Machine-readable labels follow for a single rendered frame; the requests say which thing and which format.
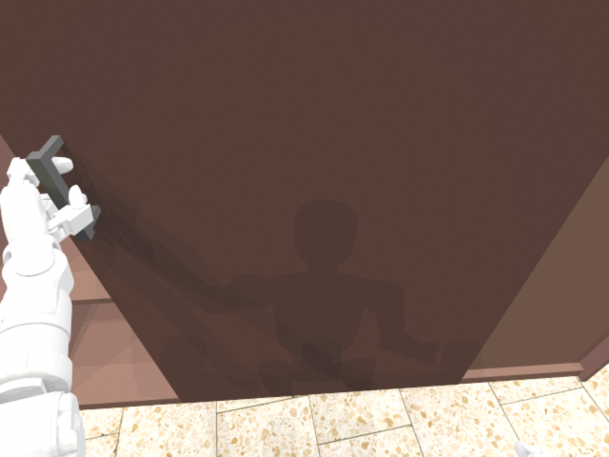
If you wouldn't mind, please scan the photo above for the robot left upper arm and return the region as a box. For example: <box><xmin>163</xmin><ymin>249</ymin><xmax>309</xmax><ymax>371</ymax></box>
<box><xmin>0</xmin><ymin>391</ymin><xmax>86</xmax><ymax>457</ymax></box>

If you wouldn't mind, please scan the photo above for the wardrobe door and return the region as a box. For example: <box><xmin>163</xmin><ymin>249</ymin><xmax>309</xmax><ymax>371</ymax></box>
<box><xmin>0</xmin><ymin>0</ymin><xmax>609</xmax><ymax>404</ymax></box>
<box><xmin>469</xmin><ymin>155</ymin><xmax>609</xmax><ymax>369</ymax></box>

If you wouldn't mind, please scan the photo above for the robot left hand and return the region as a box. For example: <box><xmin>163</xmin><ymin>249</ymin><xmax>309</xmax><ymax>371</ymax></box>
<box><xmin>0</xmin><ymin>157</ymin><xmax>93</xmax><ymax>243</ymax></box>

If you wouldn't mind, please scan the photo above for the handle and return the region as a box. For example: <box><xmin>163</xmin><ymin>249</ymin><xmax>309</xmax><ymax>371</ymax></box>
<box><xmin>25</xmin><ymin>135</ymin><xmax>101</xmax><ymax>242</ymax></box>

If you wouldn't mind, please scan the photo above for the robot left forearm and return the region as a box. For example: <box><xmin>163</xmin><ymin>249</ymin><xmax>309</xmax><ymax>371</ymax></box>
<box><xmin>0</xmin><ymin>234</ymin><xmax>74</xmax><ymax>405</ymax></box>

